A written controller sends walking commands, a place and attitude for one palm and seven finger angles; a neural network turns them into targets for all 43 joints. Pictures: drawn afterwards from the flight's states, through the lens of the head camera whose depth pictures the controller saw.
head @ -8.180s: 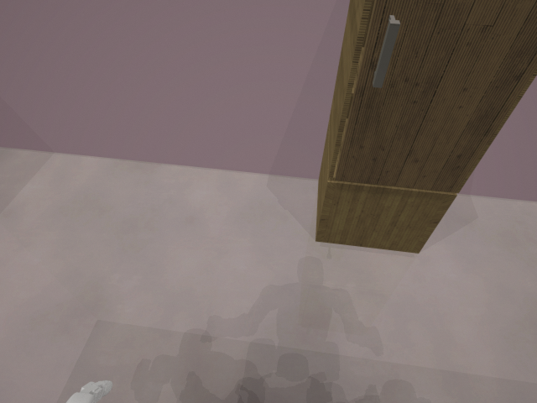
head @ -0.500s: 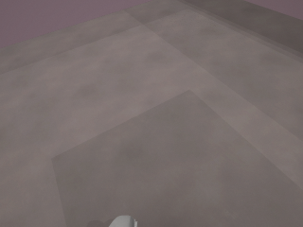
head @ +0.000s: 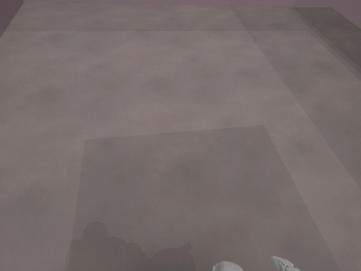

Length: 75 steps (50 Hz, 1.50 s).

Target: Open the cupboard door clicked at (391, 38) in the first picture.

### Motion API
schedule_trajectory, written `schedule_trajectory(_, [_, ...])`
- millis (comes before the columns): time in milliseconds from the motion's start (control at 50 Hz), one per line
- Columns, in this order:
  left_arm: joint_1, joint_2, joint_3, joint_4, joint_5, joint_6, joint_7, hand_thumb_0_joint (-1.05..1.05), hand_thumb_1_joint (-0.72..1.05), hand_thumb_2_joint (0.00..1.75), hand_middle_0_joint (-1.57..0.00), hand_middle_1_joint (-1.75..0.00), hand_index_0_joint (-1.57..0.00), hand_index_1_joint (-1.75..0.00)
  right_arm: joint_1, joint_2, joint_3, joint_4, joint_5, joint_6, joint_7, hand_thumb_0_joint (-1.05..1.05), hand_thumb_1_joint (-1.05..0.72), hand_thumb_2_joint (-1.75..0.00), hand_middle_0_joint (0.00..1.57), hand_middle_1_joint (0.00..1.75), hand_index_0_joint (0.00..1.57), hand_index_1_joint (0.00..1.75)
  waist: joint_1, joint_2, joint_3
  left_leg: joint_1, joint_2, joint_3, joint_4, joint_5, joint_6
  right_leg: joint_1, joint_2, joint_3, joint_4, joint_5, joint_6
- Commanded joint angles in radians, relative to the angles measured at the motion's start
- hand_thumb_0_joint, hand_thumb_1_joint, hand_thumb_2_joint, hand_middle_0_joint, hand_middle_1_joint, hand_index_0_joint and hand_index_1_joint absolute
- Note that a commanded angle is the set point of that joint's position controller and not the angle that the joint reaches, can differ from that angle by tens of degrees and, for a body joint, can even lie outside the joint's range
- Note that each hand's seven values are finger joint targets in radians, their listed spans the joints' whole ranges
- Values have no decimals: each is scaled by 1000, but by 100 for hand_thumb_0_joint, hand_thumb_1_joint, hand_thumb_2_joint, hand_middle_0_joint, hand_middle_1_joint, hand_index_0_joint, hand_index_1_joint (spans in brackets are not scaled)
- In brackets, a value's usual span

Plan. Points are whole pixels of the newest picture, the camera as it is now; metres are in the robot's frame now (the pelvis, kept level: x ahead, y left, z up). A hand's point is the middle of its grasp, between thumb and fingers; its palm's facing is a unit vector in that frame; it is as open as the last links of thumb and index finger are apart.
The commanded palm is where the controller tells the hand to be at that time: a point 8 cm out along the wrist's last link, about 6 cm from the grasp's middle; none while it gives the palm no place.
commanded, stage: turn to face it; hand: left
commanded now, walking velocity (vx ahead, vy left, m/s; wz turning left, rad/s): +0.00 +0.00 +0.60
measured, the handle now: out of the picture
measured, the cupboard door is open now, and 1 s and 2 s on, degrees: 0 0 0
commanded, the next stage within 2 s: none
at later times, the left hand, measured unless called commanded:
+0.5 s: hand out of the picture +0.05 +0.16 -0.13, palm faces +0.25 -0.92 -0.30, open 7.3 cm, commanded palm none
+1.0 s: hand out of the picture -0.14 +0.20 -0.18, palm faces +0.60 -0.76 -0.25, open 7.4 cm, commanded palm none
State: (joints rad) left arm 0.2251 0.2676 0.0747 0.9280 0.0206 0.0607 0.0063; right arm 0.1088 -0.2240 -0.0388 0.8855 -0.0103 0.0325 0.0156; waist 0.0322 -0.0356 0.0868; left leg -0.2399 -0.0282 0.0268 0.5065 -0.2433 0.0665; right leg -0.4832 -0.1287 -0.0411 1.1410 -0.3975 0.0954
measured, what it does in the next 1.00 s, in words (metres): steps on the spot, turning left: right foot, then left foot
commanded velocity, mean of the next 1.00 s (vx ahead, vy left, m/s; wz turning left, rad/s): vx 0.00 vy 0.00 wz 0.60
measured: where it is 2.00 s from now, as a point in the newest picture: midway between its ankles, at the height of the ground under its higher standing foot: outside the picture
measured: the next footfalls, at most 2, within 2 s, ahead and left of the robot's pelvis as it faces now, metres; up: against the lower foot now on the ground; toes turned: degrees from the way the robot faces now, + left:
right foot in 0.36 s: +0.04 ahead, -0.15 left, +0.00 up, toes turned +11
left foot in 0.84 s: -0.04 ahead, +0.09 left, +0.00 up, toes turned +36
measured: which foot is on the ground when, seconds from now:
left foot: down 0.00-0.36, up 0.38-0.82, down 0.84-1.00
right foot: up 0.00-0.34, down 0.36-0.84, up 0.86-1.00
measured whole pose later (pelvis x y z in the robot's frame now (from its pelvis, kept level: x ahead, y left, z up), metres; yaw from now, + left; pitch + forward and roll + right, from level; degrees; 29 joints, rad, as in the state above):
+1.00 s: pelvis -0.04 -0.01 +0.00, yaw +35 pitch +0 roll -2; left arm 0.23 0.29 0.08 0.94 0.02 0.07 0.01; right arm 0.12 -0.23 -0.05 0.88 -0.01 0.02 0.01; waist 0.02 -0.04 0.09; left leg -0.27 -0.02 0.02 0.54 -0.26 0.06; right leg -0.47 -0.12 -0.06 1.15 -0.45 0.09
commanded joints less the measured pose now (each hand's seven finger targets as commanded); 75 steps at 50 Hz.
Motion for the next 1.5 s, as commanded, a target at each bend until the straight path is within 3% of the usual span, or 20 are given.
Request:
schedule_trajectory(0, [3, 93, 22, -77, 3, -21, 9, 0, 90, 90, -20, -30, -20, -30, 49, -204, -60, -54, -2, -17, -17, 0, -90, -90, 20, 30, 20, 30, -39, 171, -84, 45, 223, -254, -224, 218, 60, -47, 7, 38, -2, 80, 18])
schedule_trajectory(180, [-129, 51, 9, -149, -9, -35, 16, 0, 90, 90, -20, -30, -20, -30, 147, -209, -82, -35, -15, -10, -20, 0, -90, -90, 20, 30, 20, 30, -83, 186, -138, 106, 234, -446, -156, 291, 123, -1, 75, 54, -280, -49, 6])
schedule_trajectory(280, [-30, 54, 8, -132, -23, -50, 25, 0, 90, 90, -20, -30, -20, -30, 118, -200, -90, -41, -10, -2, -18, 0, -90, -90, 20, 30, 20, 30, -37, 194, -199, 5, 162, -468, -74, 371, 68, 269, 131, 30, -616, 87, -22])
schedule_trajectory(300, [5, 78, 11, -125, -21, -58, 28, 0, 90, 90, -20, -30, -20, -30, 112, -182, -87, -45, -3, -2, -15, 0, -90, -90, 20, 30, 20, 30, -14, 151, -210, -72, 128, -449, -29, 302, 30, 394, 104, 46, -767, 180, -28])
schedule_trajectory(340, [30, 216, 37, -126, 4, -68, 39, 0, 90, 90, -20, -30, -20, -30, 135, -79, -74, -77, 1, -2, -10, 0, -90, -90, 20, 30, 20, 30, 5, -262, -192, -444, -89, -123, 350, -312, -119, 578, -349, 448, -897, 226, -195])
schedule_trajectory(380, [-79, 144, 21, -154, -6, -65, 44, 0, 90, 90, -20, -30, -20, -30, 152, -141, -92, -40, -16, 22, -3, 0, -90, -90, 20, 30, 20, 30, -49, -152, -106, -345, 1, -167, 624, -245, -105, 281, -302, 303, -920, 120, -226])
schedule_trajectory(460, [-122, 78, -3, -154, -8, -71, 33, 0, 90, 90, -20, -30, -20, -30, 188, -104, -82, 5, -17, 36, 15, 0, -90, -90, 20, 30, 20, 30, -81, -123, -13, -362, 32, -73, 745, -90, -140, 264, -160, 65, -861, 284, -169])
schedule_trajectory(720, [63, 163, 29, -75, 12, -60, 28, 0, 90, 90, -20, -30, -20, -30, 4, -77, -45, -44, 0, 12, 15, 0, -90, -90, 20, 30, 20, 30, 16, -200, -109, -196, 52, 71, 236, -194, -133, 462, -241, -57, -690, 667, -205])
schedule_trajectory(780, [45, 161, 33, -70, -2, -51, 23, 0, 90, 90, -20, -30, -20, -30, 106, -125, -54, -27, -4, -5, 10, 0, -90, -90, 20, 30, 20, 30, -49, -118, -175, 45, 44, 72, -61, 54, -104, 373, -217, -136, -497, 600, -126])
schedule_trajectory(800, [46, 121, 25, -87, -10, -47, 19, 0, 90, 90, -20, -30, -20, -30, 174, -217, -75, -16, -9, -16, 8, 0, -90, -90, 20, 30, 20, 30, -88, 117, -230, 247, 189, -125, -135, 277, -48, 171, -138, -161, -282, 332, -65])
schedule_trajectory(820, [11, 52, 5, -136, -13, -44, 13, 0, 90, 90, -20, -30, -20, -30, 236, -320, -100, -9, -5, -18, -1, 0, -90, -90, 20, 30, 20, 30, -120, 388, -234, 338, 432, -435, -123, 764, 79, -100, -5, -126, -79, -285, 6])
schedule_trajectory(840, [-33, 78, 4, -146, -4, -29, 19, 0, 90, 90, -20, -30, -20, -30, 271, -320, -97, 16, -1, -9, -6, 0, -90, -90, 20, 30, 20, 30, -130, 280, -250, 308, 461, -385, -95, 782, 141, -99, -14, -22, 15, -287, -11])
schedule_trajectory(900, [-67, 86, 12, -109, -2, -28, 13, 0, 90, 90, -20, -30, -20, -30, 123, -223, -68, -25, -7, -15, -29, 0, -90, -90, 20, 30, 20, 30, -86, 235, -147, 175, 307, -281, -122, 566, 90, -117, -18, 28, 72, -77, -4])
schedule_trajectory(980, [-17, 85, 14, -83, -3, -27, 7, 0, 90, 90, -20, -30, -20, -30, 77, -210, -60, -46, -6, -23, -26, 0, -90, -90, 20, 30, 20, 30, -50, 159, -136, 135, 243, -239, -151, 492, 71, -67, 9, 28, 31, 25, 10])
schedule_trajectory(1200, [-138, 69, 7, -152, -9, -34, 17, 0, 90, 90, -20, -30, -20, -30, 151, -210, -77, -37, -15, -10, -20, 0, -90, -90, 20, 30, 20, 30, -86, 181, -109, 102, 236, -460, -163, 304, 122, -25, 66, 59, -232, -38, 6])
schedule_trajectory(1320, [-26, 65, 7, -140, -22, -53, 26, 0, 90, 90, -20, -30, -20, -30, 108, -197, -86, -51, -11, -1, -18, 0, -90, -90, 20, 30, 20, 30, -30, 174, -179, -23, 153, -483, -60, 373, 64, 288, 125, 34, -627, 107, -23])
schedule_trajectory(1340, [10, 86, 13, -132, -21, -60, 29, 0, 90, 90, -20, -30, -20, -30, 108, -175, -82, -52, -4, -1, -15, 0, -90, -90, 20, 30, 20, 30, -12, 134, -197, -107, 111, -455, -21, 261, 20, 415, 90, 57, -765, 188, -32])
schedule_trajectory(1380, [26, 220, 35, -140, 3, -68, 40, 0, 90, 90, -20, -30, -20, -30, 128, -93, -73, -83, 0, -2, -11, 0, -90, -90, 20, 30, 20, 30, 4, -259, -180, -421, -93, -133, 376, -324, -115, 542, -357, 461, -896, 219, -205])
schedule_trajectory(1400, [-13, 202, 29, -153, -4, -58, 43, 0, 90, 90, -20, -30, -20, -30, 114, -145, -88, -77, -9, 7, -11, 0, -90, -90, 20, 30, 20, 30, -10, -140, -144, -359, -34, -161, 548, -322, -105, 379, -383, 396, -893, 224, -257])
schedule_trajectory(1480, [-137, 85, 0, -168, -8, -69, 33, 0, 90, 90, -20, -30, -20, -30, 179, -114, -84, -2, -19, 34, 11, 0, -90, -90, 20, 30, 20, 30, -81, -109, -38, -345, 24, -96, 746, -118, -130, 269, -175, 109, -863, 242, -187])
